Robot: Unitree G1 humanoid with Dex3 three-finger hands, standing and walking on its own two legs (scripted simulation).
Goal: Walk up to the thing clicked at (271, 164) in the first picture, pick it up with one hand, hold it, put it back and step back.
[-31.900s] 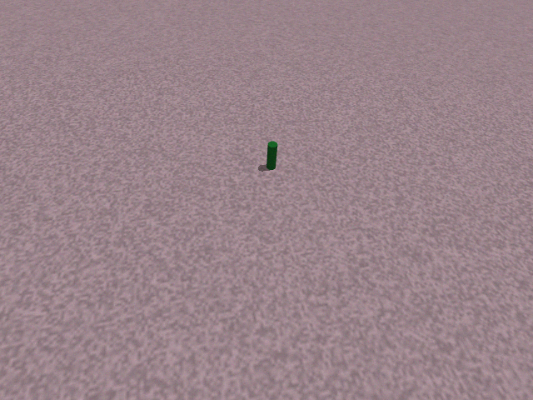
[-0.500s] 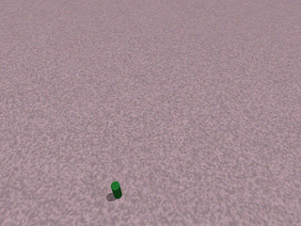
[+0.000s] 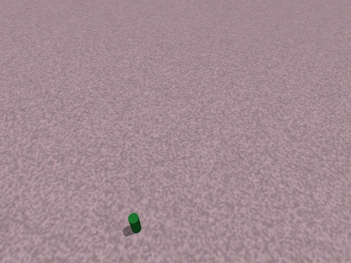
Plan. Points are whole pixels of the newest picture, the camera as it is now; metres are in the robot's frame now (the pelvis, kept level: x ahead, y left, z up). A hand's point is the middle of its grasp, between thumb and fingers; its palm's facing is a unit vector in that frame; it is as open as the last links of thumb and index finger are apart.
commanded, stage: step back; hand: left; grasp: from the side
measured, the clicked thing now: (135, 223) +0.43 +0.19 -0.70
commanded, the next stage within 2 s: none
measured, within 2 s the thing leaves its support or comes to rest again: neither
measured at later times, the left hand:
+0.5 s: hand out of the picture +0.04 +0.29 -0.17, palm faces -0.02 -0.92 -0.40, open 7.4 cm
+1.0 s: hand out of the picture -0.09 +0.32 -0.17, palm faces -0.08 -0.91 -0.40, open 7.4 cm
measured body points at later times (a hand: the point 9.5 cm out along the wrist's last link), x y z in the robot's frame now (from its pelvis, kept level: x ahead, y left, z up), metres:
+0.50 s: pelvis -0.09 +0.02 -0.03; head -0.02 +0.02 +0.42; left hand +0.04 +0.33 -0.14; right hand +0.00 -0.30 -0.15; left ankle -0.15 +0.14 -0.71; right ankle -0.01 -0.12 -0.75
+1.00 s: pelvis -0.19 +0.06 -0.03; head -0.12 +0.05 +0.41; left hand -0.08 +0.36 -0.15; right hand -0.08 -0.26 -0.15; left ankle -0.15 +0.15 -0.75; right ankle -0.18 -0.05 -0.75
